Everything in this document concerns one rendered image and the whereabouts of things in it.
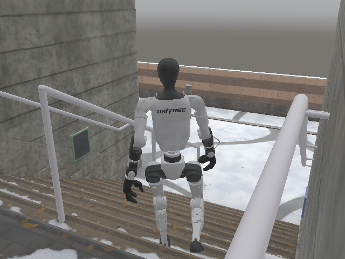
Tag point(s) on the humanoid robot head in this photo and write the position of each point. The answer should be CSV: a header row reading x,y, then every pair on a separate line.
x,y
168,70

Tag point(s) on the robot left forearm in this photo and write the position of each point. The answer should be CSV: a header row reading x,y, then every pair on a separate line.
x,y
133,161

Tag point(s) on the robot right upper arm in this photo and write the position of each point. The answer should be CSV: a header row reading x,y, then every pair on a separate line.
x,y
201,116

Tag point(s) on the robot right thigh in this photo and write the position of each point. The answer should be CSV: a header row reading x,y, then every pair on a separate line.
x,y
193,173

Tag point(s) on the right robot hand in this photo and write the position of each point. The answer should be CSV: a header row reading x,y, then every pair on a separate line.
x,y
204,159

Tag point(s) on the left robot hand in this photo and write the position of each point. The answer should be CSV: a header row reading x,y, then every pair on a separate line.
x,y
128,191

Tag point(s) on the robot left upper arm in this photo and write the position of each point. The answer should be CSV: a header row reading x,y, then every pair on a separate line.
x,y
140,121

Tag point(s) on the robot right forearm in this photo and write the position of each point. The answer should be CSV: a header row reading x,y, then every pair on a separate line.
x,y
209,146

